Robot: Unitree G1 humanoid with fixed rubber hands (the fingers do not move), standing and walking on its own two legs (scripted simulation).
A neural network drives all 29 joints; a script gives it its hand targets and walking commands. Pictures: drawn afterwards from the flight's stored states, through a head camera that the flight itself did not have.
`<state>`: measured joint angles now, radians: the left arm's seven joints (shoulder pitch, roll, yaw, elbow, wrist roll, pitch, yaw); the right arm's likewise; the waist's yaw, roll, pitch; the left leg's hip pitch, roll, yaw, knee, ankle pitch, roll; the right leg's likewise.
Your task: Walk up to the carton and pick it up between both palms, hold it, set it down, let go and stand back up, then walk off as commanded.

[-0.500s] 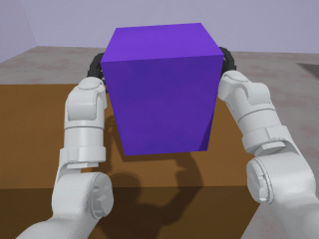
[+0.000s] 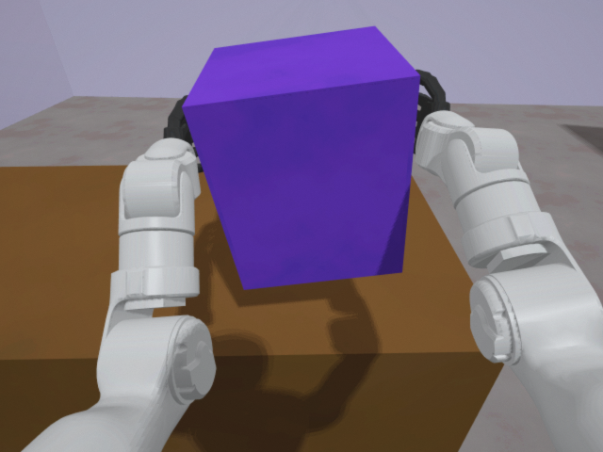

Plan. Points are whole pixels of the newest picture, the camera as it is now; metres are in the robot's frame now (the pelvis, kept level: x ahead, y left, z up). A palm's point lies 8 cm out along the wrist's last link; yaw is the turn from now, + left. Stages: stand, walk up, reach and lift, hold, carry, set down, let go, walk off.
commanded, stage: hold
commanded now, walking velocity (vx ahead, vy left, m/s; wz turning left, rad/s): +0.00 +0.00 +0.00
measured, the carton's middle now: (308, 160) +0.41 -0.01 +0.28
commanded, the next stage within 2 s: none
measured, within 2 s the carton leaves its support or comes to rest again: neither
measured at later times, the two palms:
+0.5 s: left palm (169, 144) +0.37 +0.15 +0.32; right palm (433, 117) +0.37 -0.15 +0.34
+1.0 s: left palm (173, 140) +0.37 +0.14 +0.33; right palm (437, 118) +0.37 -0.16 +0.34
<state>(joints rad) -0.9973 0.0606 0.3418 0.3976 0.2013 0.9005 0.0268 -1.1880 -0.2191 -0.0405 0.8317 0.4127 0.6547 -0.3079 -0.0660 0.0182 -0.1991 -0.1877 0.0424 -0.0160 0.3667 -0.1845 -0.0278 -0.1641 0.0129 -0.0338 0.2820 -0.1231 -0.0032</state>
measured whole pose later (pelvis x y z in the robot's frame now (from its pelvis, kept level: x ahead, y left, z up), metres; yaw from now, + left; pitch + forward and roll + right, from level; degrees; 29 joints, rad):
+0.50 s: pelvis +0.00 +0.00 +0.00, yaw +0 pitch +0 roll -1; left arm -1.03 0.06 0.38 0.39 0.20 0.94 0.02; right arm -1.22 -0.22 -0.03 0.83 0.41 0.70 -0.32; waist -0.07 0.02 -0.22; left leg -0.18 0.04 -0.02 0.37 -0.18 -0.03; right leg -0.16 0.01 -0.03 0.29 -0.12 0.00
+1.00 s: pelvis +0.00 +0.00 +0.00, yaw +0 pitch +0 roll -1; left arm -1.03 0.07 0.38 0.39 0.21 0.96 0.02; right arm -1.22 -0.23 -0.01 0.83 0.44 0.72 -0.33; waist -0.07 0.03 -0.23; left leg -0.18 0.04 -0.02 0.37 -0.19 -0.03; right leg -0.16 0.01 -0.03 0.29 -0.13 0.00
